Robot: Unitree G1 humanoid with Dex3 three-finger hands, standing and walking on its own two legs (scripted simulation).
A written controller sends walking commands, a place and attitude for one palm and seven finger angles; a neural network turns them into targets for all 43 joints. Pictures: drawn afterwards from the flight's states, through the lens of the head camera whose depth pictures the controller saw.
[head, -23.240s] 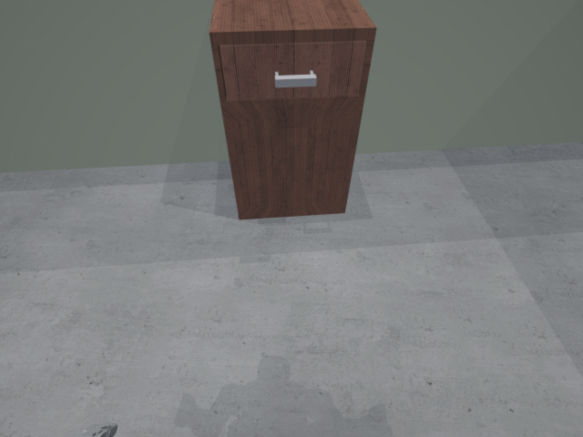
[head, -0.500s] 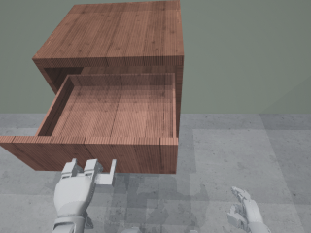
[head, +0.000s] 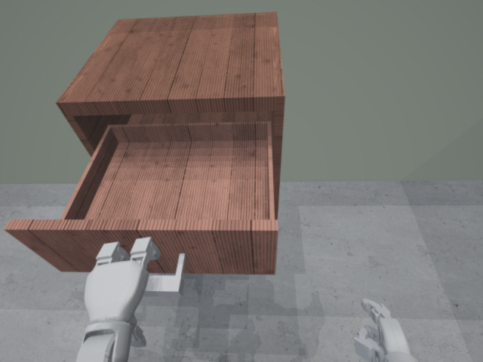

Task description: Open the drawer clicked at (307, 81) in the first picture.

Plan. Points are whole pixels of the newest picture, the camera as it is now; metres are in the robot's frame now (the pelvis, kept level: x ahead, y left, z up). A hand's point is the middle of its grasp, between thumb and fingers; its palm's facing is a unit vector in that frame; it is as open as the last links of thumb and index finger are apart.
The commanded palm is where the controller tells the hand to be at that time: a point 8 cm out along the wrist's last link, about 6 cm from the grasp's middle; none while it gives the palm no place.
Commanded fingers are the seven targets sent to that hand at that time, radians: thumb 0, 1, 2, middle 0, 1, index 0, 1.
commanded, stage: lift the hand off the handle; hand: left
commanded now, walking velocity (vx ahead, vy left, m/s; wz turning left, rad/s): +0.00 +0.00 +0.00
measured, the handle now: (148, 272) +0.27 +0.20 -0.02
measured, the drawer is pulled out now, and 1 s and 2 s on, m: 0.30 0.30 0.30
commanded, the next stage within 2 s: draw the hand back to the body in 0.98 s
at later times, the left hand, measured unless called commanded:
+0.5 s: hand (112, 274) +0.23 +0.21 +0.07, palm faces +0.09 -0.13 -0.99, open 13.7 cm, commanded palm +0.20 +0.21 +0.13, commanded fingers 0.00 -0.50 0.30 -0.30 -1.20 -0.30 -1.20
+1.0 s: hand (93, 254) +0.23 +0.22 +0.13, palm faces +0.11 -0.15 -0.98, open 13.8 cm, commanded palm +0.20 +0.21 +0.18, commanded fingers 0.00 -0.50 0.30 -0.30 -1.20 -0.30 -1.20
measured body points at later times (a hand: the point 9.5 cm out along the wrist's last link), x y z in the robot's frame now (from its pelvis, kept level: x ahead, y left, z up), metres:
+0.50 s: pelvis +0.02 +0.01 +0.02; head +0.03 -0.03 +0.47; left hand +0.22 +0.22 +0.12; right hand +0.25 -0.19 -0.07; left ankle +0.00 +0.13 -0.70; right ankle +0.01 -0.09 -0.70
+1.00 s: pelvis +0.02 +0.01 +0.04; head +0.02 -0.03 +0.49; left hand +0.22 +0.22 +0.18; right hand +0.25 -0.18 -0.05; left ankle +0.00 +0.13 -0.70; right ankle +0.01 -0.09 -0.70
